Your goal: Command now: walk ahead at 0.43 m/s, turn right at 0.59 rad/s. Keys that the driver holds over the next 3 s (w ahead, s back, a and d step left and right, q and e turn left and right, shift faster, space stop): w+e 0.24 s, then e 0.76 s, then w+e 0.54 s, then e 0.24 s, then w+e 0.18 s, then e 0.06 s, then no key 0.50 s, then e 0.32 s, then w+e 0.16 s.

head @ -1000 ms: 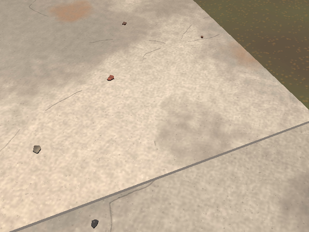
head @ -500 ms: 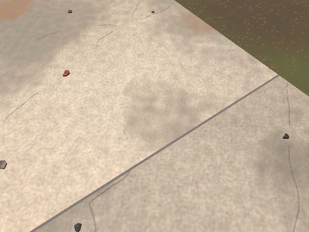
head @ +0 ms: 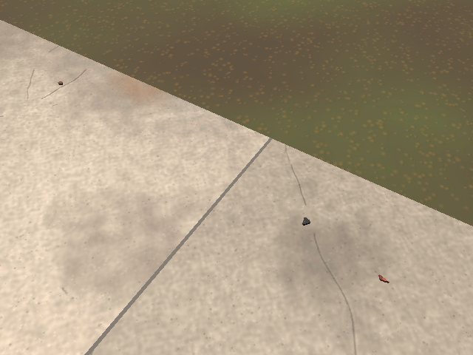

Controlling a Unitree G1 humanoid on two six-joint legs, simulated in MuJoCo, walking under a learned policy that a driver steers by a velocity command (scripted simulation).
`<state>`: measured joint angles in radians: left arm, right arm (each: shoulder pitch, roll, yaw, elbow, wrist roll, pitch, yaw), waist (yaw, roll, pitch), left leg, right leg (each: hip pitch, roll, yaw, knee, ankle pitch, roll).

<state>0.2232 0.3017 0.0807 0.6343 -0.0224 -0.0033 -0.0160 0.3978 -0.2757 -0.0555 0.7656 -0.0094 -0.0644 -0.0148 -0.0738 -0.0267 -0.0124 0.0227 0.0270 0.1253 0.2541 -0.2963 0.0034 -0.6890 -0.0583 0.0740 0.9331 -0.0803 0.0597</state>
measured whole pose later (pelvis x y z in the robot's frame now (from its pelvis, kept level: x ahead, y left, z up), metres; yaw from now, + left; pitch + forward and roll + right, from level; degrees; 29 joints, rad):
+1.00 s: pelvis +0.35 -0.11 -0.01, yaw -36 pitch +0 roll +1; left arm 0.19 0.31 0.06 0.65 -0.01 0.07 0.02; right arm 0.12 -0.29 -0.05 0.68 -0.01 0.01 -0.02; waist -0.02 -0.01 0.09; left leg -0.31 0.04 0.16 0.41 -0.11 0.04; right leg -0.44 -0.06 0.01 0.86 -0.38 0.06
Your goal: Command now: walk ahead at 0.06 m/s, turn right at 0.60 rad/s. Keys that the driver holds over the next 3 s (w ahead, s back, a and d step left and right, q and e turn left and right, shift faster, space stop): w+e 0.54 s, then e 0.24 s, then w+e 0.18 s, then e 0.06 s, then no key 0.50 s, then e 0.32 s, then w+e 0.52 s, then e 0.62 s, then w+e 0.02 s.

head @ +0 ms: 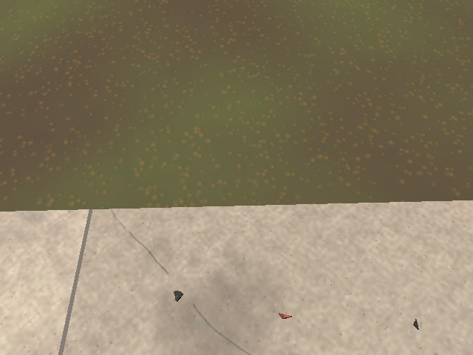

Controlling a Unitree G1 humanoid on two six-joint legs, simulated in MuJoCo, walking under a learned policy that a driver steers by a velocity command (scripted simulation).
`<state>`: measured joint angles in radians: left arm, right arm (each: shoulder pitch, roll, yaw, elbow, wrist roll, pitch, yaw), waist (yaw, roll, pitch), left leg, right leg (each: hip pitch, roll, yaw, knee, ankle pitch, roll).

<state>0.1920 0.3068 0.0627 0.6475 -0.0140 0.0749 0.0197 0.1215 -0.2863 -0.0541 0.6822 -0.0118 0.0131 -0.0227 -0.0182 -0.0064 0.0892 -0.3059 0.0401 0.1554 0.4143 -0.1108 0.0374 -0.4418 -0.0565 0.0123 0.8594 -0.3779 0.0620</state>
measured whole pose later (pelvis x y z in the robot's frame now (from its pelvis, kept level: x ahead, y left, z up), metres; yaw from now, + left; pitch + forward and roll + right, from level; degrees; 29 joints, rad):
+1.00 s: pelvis +0.33 -0.10 +0.00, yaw -35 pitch +2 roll +2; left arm 0.12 0.30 0.06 0.57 -0.02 0.03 -0.03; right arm 0.21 -0.33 -0.08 0.81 0.04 -0.04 0.01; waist -0.06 -0.01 0.07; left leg -0.03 0.04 0.22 0.34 -0.33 -0.03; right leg -0.50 -0.06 -0.02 0.65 -0.22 -0.04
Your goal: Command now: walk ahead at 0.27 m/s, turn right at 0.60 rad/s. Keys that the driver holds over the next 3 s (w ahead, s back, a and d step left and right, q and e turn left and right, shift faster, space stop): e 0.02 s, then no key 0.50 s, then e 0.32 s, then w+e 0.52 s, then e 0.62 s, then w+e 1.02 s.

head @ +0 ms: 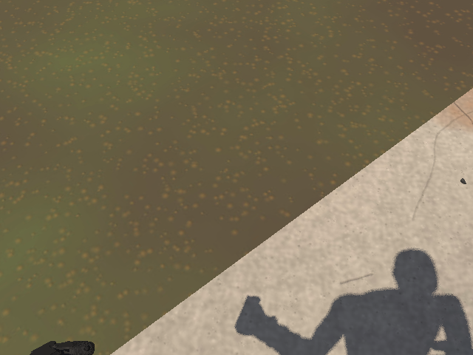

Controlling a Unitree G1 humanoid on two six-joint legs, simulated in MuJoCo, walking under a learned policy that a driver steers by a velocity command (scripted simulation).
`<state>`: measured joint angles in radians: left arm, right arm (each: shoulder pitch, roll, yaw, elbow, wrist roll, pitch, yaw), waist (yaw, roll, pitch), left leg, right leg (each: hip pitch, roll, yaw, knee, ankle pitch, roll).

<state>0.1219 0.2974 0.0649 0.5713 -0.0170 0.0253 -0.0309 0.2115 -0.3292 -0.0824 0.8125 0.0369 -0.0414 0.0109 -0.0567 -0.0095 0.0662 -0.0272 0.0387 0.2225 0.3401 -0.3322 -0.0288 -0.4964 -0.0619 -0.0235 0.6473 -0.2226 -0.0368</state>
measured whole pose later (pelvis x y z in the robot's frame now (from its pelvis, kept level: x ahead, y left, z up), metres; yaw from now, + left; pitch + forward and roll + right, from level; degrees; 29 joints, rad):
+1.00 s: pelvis +0.14 -0.05 +0.00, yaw -19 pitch +0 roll +2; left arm 0.31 0.28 0.08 0.75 0.00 0.00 0.00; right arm 0.09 -0.32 -0.08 0.82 0.02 0.01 -0.02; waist 0.02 0.05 0.04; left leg -0.45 0.06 0.01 0.98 -0.46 0.00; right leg -0.27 0.02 0.01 0.60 -0.34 -0.07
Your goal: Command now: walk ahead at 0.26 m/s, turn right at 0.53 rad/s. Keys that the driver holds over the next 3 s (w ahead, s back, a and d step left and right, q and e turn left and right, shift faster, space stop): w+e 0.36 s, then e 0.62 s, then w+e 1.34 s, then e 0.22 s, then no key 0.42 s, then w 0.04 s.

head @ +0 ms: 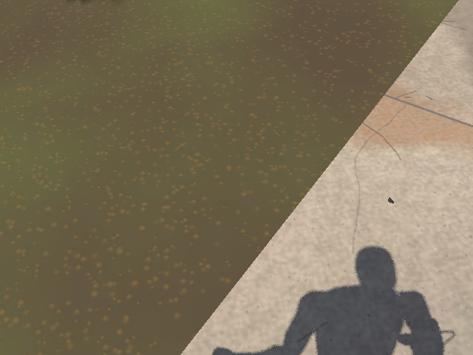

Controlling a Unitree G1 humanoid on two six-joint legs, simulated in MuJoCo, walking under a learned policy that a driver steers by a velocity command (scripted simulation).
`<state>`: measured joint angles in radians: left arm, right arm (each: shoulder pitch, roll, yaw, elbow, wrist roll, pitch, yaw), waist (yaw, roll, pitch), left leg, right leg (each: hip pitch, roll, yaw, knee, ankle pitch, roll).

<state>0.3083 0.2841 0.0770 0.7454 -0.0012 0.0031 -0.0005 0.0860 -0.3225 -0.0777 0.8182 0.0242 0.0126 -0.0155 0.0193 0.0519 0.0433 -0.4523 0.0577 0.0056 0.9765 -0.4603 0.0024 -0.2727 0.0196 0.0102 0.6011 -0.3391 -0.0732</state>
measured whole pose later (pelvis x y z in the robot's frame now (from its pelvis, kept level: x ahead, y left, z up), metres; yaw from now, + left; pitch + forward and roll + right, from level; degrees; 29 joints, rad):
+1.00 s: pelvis +0.31 -0.05 +0.00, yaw -34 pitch +2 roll +1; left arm 0.16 0.32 0.07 0.55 -0.01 0.02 0.00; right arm 0.08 -0.34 -0.06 0.78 0.00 0.00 0.00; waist 0.00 0.03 0.10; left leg -0.47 0.02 0.00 1.11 -0.50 -0.05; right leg -0.39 0.04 0.05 0.50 -0.15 -0.05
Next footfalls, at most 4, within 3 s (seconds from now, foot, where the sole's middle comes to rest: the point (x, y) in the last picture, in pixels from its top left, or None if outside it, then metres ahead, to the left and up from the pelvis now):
0.42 left None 0.34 0.11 -0.77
0.86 right None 0.35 -0.18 -0.77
1.22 left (274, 354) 0.49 0.01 -0.77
1.70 right None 0.47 -0.41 -0.77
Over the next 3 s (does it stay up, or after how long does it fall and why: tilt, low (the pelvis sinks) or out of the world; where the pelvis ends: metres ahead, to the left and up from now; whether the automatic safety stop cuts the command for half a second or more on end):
stays up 0.65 -0.72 0.00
